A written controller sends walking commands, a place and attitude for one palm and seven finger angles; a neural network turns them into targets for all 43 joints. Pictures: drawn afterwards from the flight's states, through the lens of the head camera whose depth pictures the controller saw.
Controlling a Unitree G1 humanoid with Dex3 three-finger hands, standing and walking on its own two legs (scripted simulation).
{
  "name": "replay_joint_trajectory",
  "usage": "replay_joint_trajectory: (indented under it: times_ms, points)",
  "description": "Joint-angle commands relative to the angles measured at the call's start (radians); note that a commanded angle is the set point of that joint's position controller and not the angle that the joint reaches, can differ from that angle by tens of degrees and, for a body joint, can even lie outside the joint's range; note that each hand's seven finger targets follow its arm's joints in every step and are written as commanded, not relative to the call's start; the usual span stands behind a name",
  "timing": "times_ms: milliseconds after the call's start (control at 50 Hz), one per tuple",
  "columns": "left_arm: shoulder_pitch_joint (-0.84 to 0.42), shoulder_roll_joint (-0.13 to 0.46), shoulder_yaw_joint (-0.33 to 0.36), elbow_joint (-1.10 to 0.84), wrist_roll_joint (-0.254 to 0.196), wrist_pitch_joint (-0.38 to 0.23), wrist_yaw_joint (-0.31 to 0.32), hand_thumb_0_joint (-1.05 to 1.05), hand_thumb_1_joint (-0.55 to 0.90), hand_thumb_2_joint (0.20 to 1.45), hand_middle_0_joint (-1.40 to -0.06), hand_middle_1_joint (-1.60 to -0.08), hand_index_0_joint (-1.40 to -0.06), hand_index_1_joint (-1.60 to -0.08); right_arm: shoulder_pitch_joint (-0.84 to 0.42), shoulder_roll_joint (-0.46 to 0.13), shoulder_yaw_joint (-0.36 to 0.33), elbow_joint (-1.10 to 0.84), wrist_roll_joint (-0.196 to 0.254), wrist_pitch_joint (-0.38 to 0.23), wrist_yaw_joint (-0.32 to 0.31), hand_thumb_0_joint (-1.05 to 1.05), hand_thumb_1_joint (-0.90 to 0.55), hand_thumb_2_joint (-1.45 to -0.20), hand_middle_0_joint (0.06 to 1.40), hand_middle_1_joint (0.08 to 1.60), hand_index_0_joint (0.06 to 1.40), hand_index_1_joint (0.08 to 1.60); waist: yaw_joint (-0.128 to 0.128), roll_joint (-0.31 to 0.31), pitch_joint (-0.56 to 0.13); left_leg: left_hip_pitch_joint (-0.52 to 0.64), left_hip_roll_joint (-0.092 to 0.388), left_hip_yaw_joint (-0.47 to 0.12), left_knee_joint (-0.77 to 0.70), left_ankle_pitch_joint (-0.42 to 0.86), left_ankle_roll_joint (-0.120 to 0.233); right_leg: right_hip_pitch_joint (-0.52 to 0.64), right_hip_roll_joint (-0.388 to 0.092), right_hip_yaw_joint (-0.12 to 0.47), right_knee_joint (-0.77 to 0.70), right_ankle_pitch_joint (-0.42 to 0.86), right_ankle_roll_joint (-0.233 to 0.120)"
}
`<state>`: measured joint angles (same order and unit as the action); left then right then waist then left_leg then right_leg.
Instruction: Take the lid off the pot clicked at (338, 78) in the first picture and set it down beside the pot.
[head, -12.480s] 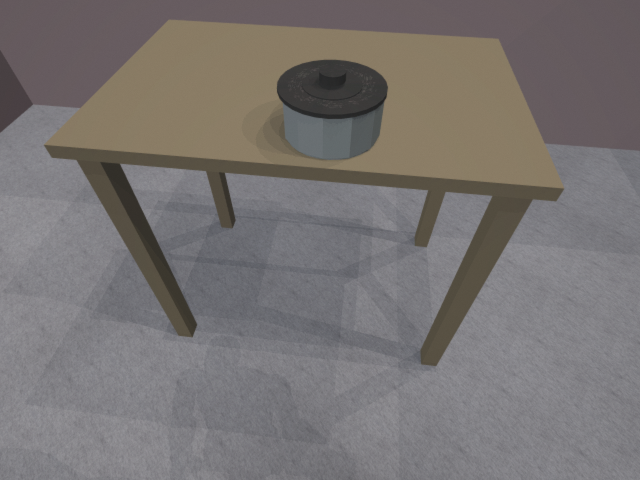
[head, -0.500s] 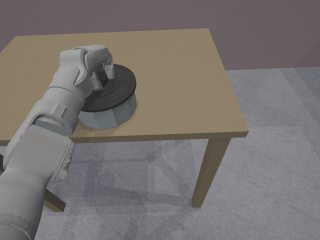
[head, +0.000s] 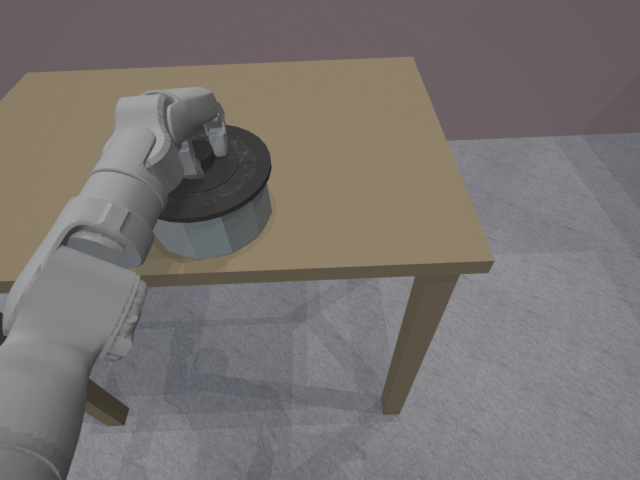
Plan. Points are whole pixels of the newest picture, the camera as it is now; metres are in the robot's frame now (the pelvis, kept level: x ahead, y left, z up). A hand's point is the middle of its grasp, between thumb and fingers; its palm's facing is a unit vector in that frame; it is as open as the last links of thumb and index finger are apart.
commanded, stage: lift the lid straight up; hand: left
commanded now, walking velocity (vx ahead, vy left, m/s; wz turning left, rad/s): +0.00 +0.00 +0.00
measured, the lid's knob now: (196, 155) +0.50 +0.15 +0.15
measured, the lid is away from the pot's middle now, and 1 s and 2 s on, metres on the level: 0.01 0.02 0.02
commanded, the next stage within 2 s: move the lid sideways beside the pot in 1.80 s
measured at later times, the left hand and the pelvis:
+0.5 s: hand (174, 130) +0.46 +0.15 +0.22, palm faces -0.36 -0.09 -0.93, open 7.3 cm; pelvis -0.01 +0.00 +0.00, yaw +0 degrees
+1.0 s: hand (173, 85) +0.49 +0.14 +0.26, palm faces -0.30 -0.11 -0.95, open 7.3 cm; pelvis +0.00 +0.00 +0.00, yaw -1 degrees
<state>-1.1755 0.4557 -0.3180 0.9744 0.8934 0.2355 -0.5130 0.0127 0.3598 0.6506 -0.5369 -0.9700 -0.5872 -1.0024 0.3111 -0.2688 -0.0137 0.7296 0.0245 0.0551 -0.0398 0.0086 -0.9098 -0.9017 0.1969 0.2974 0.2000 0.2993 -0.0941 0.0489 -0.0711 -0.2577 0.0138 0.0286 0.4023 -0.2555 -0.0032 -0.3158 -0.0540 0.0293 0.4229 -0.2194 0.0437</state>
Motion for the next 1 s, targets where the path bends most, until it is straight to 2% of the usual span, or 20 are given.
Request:
replay_joint_trajectory:
  times_ms: [0, 20, 60, 100, 120, 140, 200, 280, 300, 380, 420, 460, 540, 680, 700, 740, 800, 820, 860, 980]
  points:
    - [-0.691, 0.201, 0.101, -0.312, -0.008, -0.014, 0.051, 0.000, 0.779, 0.846, -0.734, -1.066, -0.784, -1.109, 0.016, -0.137, -0.048, -0.097, -0.001, -0.059, 0.001, 0.000, -0.900, -0.900, 0.200, 0.300, 0.200, 0.300, 0.004, 0.015, -0.480, 0.270, -0.038, 0.000, 0.030, 0.587, 0.064, 0.163, 0.089, -0.063, 0.013, 0.448, -0.068]
    - [-0.673, 0.239, 0.132, -0.256, 0.005, -0.009, 0.048, 0.000, 0.779, 0.846, -0.734, -1.066, -0.784, -1.109, 0.019, -0.134, -0.043, -0.087, -0.004, -0.061, -0.001, 0.000, -0.900, -0.900, 0.200, 0.300, 0.200, 0.300, 0.003, -0.014, -0.456, 0.242, -0.044, 0.000, 0.023, 0.555, 0.065, 0.166, 0.090, -0.060, 0.011, 0.431, -0.066]
    - [-0.675, 0.228, 0.126, -0.226, -0.002, -0.002, 0.041, 0.000, 0.780, 0.846, -0.734, -1.066, -0.784, -1.109, 0.018, -0.131, -0.038, -0.085, 0.001, -0.060, 0.000, 0.000, -0.900, -0.900, 0.200, 0.300, 0.200, 0.300, 0.002, -0.059, -0.419, 0.199, -0.050, 0.010, 0.007, 0.500, 0.069, 0.185, 0.086, -0.062, 0.009, 0.430, -0.064]
    - [-0.683, 0.225, 0.119, -0.276, -0.017, 0.001, 0.039, 0.000, 0.780, 0.846, -0.734, -1.066, -0.784, -1.109, 0.005, -0.141, -0.043, -0.091, 0.004, -0.064, 0.001, 0.000, -0.900, -0.900, 0.200, 0.300, 0.200, 0.300, 0.010, -0.035, -0.442, 0.219, -0.045, 0.008, 0.008, 0.534, 0.068, 0.193, 0.084, -0.062, 0.008, 0.447, -0.066]
    - [-0.712, 0.244, 0.126, -0.302, 0.005, -0.005, 0.040, 0.000, 0.780, 0.846, -0.734, -1.066, -0.784, -1.109, 0.012, -0.135, -0.041, -0.088, -0.001, -0.072, 0.001, 0.000, -0.900, -0.900, 0.200, 0.300, 0.200, 0.300, 0.006, -0.026, -0.470, 0.242, -0.046, 0.003, 0.009, 0.557, 0.066, 0.191, 0.084, -0.056, 0.009, 0.446, -0.063]
    - [-0.690, 0.234, 0.122, -0.240, 0.019, 0.000, 0.040, 0.000, 0.780, 0.846, -0.734, -1.066, -0.784, -1.109, 0.009, -0.133, -0.040, -0.080, -0.002, -0.071, 0.000, 0.000, -0.900, -0.900, 0.200, 0.300, 0.200, 0.300, 0.007, -0.047, -0.420, 0.216, -0.046, 0.005, 0.012, 0.536, 0.067, 0.176, 0.085, -0.060, 0.006, 0.429, -0.065]
    - [-0.664, 0.264, 0.146, -0.244, 0.018, 0.012, 0.037, 0.000, 0.780, 0.846, -0.734, -1.066, -0.784, -1.109, 0.000, -0.144, -0.040, -0.085, -0.002, -0.060, 0.003, 0.000, -0.900, -0.900, 0.200, 0.300, 0.200, 0.300, 0.023, -0.057, -0.405, 0.184, -0.051, 0.016, -0.004, 0.493, 0.068, 0.207, 0.082, -0.061, 0.000, 0.434, -0.068]
    - [-0.669, 0.256, 0.130, -0.147, 0.035, 0.036, 0.019, 0.000, 0.780, 0.846, -0.734, -1.066, -0.784, -1.109, -0.007, -0.137, -0.032, -0.084, 0.000, -0.046, -0.005, 0.000, -0.900, -0.900, 0.200, 0.300, 0.200, 0.300, 0.014, -0.124, -0.345, 0.127, -0.062, 0.025, -0.025, 0.372, 0.070, 0.203, 0.078, -0.060, -0.007, 0.386, -0.064]
    - [-0.680, 0.252, 0.121, -0.171, 0.024, 0.039, 0.020, 0.000, 0.780, 0.846, -0.734, -1.066, -0.784, -1.109, -0.015, -0.149, -0.033, -0.088, 0.001, -0.039, -0.004, 0.000, -0.900, -0.900, 0.200, 0.300, 0.200, 0.300, 0.016, -0.077, -0.359, 0.138, -0.060, 0.028, -0.027, 0.380, 0.067, 0.200, 0.077, -0.061, -0.010, 0.389, -0.069]
    - [-0.793, 0.256, 0.102, -0.139, 0.040, 0.034, 0.012, 0.000, 0.780, 0.846, -0.734, -1.066, -0.784, -1.109, -0.006, -0.138, -0.028, -0.085, 0.001, -0.045, -0.019, 0.000, -0.900, -0.900, 0.200, 0.300, 0.200, 0.300, -0.013, -0.123, -0.329, 0.119, -0.066, 0.031, -0.043, 0.247, 0.071, 0.169, 0.080, -0.054, -0.030, 0.299, -0.063]
    - [-0.833, 0.301, 0.130, -0.177, 0.043, 0.020, 0.013, 0.000, 0.780, 0.846, -0.734, -1.066, -0.784, -1.109, -0.004, -0.141, -0.032, -0.091, -0.006, -0.056, -0.023, 0.000, -0.900, -0.900, 0.200, 0.300, 0.200, 0.300, -0.006, -0.093, -0.408, 0.150, -0.066, 0.024, -0.035, 0.272, 0.071, 0.193, 0.079, -0.044, -0.024, 0.311, -0.063]
    - [-0.854, 0.302, 0.127, -0.183, 0.046, 0.007, 0.012, 0.000, 0.780, 0.846, -0.734, -1.066, -0.784, -1.109, -0.003, -0.135, -0.030, -0.091, -0.003, -0.064, -0.024, 0.000, -0.900, -0.900, 0.200, 0.300, 0.200, 0.300, -0.005, -0.079, -0.427, 0.151, -0.066, 0.022, -0.029, 0.290, 0.071, 0.203, 0.077, -0.045, -0.014, 0.329, -0.064]
    - [-0.819, 0.244, 0.081, -0.071, 0.054, 0.027, 0.008, 0.000, 0.780, 0.846, -0.734, -1.066, -0.784, -1.109, 0.022, -0.145, -0.032, -0.067, 0.004, -0.052, -0.023, 0.000, -0.900, -0.900, 0.200, 0.300, 0.200, 0.300, -0.026, -0.058, -0.326, 0.124, -0.061, 0.026, -0.040, 0.259, 0.062, 0.134, 0.084, -0.057, -0.034, 0.285, -0.070]
    - [-0.914, 0.241, 0.076, -0.131, 0.057, 0.011, 0.008, 0.000, 0.780, 0.846, -0.734, -1.066, -0.784, -1.109, 0.033, -0.142, -0.036, -0.071, -0.001, -0.077, -0.020, 0.000, -0.900, -0.900, 0.200, 0.300, 0.200, 0.300, -0.030, -0.016, -0.404, 0.182, -0.055, 0.014, -0.030, 0.317, 0.062, 0.132, 0.085, -0.053, -0.031, 0.293, -0.070]
    - [-0.888, 0.243, 0.080, -0.144, 0.042, 0.014, 0.008, 0.000, 0.780, 0.846, -0.734, -1.066, -0.784, -1.109, 0.031, -0.152, -0.040, -0.074, -0.001, -0.076, -0.019, 0.000, -0.900, -0.900, 0.200, 0.300, 0.200, 0.300, -0.018, 0.004, -0.428, 0.195, -0.050, 0.009, -0.022, 0.370, 0.059, 0.144, 0.086, -0.055, -0.028, 0.324, -0.074]
    - [-0.888, 0.257, 0.093, -0.084, 0.061, 0.018, 0.001, 0.000, 0.780, 0.846, -0.734, -1.066, -0.784, -1.109, 0.041, -0.148, -0.037, -0.060, -0.003, -0.078, -0.020, 0.000, -0.900, -0.900, 0.200, 0.300, 0.200, 0.300, -0.025, -0.045, -0.400, 0.170, -0.053, 0.009, -0.025, 0.357, 0.061, 0.139, 0.087, -0.057, -0.027, 0.314, -0.069]
    - [-0.899, 0.235, 0.085, -0.131, 0.042, 0.025, 0.001, 0.000, 0.780, 0.846, -0.734, -1.066, -0.784, -1.109, 0.040, -0.156, -0.042, -0.065, -0.004, -0.086, -0.014, 0.000, -0.900, -0.900, 0.200, 0.300, 0.200, 0.300, -0.013, -0.003, -0.420, 0.201, -0.047, 0.007, -0.022, 0.427, 0.059, 0.139, 0.086, -0.059, -0.025, 0.350, -0.071]
    - [-0.894, 0.322, 0.146, -0.115, 0.065, 0.025, 0.000, 0.000, 0.780, 0.846, -0.734, -1.066, -0.784, -1.109, 0.051, -0.157, -0.039, -0.059, -0.012, -0.088, -0.015, 0.000, -0.900, -0.900, 0.200, 0.300, 0.200, 0.300, -0.006, -0.041, -0.451, 0.191, -0.052, 0.002, -0.023, 0.433, 0.061, 0.169, 0.086, -0.050, -0.023, 0.354, -0.066]
    - [-0.881, 0.371, 0.179, -0.079, 0.079, 0.034, 0.000, 0.000, 0.780, 0.846, -0.734, -1.066, -0.784, -1.109, 0.052, -0.156, -0.035, -0.061, -0.011, -0.080, -0.015, 0.000, -0.900, -0.900, 0.200, 0.300, 0.200, 0.300, 0.003, -0.077, -0.443, 0.144, -0.057, 0.016, -0.022, 0.418, 0.069, 0.213, 0.078, -0.046, -0.014, 0.390, -0.064]
    - [-0.894, 0.296, 0.118, -0.124, 0.086, 0.049, -0.006, 0.000, 0.780, 0.846, -0.734, -1.066, -0.784, -1.109, 0.043, -0.149, -0.038, -0.074, -0.003, -0.071, -0.004, 0.000, -0.900, -0.900, 0.200, 0.300, 0.200, 0.300, -0.005, -0.067, -0.435, 0.177, -0.047, 0.020, -0.017, 0.507, 0.068, 0.194, 0.075, -0.046, -0.017, 0.420, -0.059]
